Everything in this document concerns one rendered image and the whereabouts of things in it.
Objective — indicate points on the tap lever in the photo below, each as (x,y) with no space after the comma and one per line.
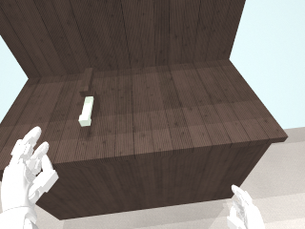
(85,117)

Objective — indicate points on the left robot forearm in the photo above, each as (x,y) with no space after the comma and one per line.
(21,217)

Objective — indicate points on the left robot hand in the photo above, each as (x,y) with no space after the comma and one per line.
(17,189)

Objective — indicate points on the right robot hand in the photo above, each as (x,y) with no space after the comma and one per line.
(249,215)

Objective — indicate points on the counter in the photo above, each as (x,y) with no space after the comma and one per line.
(173,121)

